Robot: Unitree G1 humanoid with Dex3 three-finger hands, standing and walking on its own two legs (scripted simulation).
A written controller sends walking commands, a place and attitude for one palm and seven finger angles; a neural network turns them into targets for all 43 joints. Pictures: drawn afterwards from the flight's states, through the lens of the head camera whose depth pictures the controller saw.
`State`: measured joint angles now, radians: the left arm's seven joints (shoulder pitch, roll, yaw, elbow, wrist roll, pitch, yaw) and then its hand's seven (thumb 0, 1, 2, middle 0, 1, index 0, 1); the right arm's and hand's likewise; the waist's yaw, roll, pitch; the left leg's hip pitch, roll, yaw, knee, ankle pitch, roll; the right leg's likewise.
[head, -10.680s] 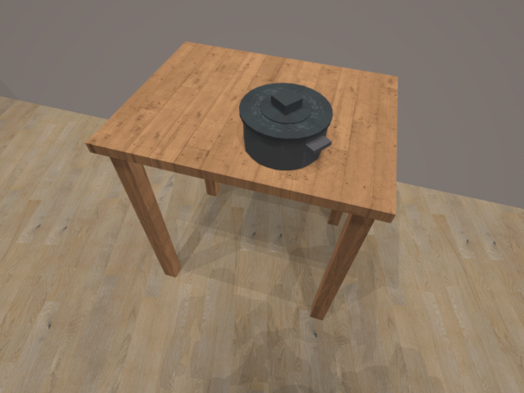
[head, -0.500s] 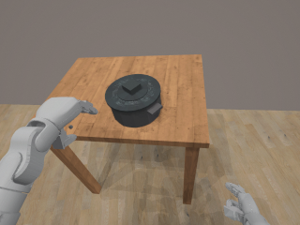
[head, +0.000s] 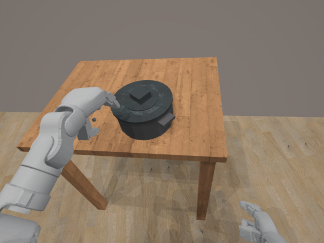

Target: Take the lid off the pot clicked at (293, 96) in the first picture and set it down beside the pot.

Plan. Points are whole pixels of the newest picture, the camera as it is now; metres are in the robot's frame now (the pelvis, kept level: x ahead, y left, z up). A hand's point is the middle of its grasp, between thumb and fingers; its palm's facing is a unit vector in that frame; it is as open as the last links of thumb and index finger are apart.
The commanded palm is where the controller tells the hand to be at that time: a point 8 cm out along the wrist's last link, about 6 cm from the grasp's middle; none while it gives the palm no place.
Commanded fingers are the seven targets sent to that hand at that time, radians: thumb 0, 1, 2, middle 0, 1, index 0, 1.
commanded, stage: move the open hand above the knob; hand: left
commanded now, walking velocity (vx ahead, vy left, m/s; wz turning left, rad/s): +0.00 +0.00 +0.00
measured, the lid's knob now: (140, 94) +0.53 +0.12 +0.08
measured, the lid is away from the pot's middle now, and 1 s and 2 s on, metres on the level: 0.00 0.00 0.00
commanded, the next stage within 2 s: lower the open fingers around the knob in 1.84 s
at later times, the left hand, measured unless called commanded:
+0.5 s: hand (112, 95) +0.43 +0.16 +0.16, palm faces -0.16 -0.04 -0.99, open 9.9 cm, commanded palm +0.40 +0.16 +0.21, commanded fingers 0.00 -0.29 1.45 -0.85 -0.08 -0.85 -0.08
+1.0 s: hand (129, 92) +0.46 +0.12 +0.15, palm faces -0.26 +0.00 -0.96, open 9.9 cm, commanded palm +0.46 +0.14 +0.21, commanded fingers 0.00 -0.29 1.45 -0.85 -0.08 -0.85 -0.08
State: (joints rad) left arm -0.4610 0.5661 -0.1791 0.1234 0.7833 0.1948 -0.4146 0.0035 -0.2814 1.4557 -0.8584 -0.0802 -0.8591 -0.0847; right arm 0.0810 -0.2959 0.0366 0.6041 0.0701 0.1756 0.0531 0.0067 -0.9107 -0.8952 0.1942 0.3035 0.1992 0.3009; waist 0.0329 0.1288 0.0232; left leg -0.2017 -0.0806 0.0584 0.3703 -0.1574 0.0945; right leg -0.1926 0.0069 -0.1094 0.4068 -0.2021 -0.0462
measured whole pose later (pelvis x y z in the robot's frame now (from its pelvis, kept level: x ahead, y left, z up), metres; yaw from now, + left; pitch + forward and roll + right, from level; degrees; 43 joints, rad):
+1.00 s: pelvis +0.02 +0.00 +0.00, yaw +1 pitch +3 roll +0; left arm -0.89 0.44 -0.38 0.54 0.82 0.25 -0.38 0.00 -0.28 1.46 -0.86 -0.08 -0.86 -0.09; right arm 0.11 -0.29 0.03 0.66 0.08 0.22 0.04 0.00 -0.91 -0.90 0.19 0.30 0.20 0.30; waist -0.03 0.10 -0.01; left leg -0.27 -0.09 0.04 0.40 -0.19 0.09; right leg -0.25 0.00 -0.12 0.44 -0.24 -0.05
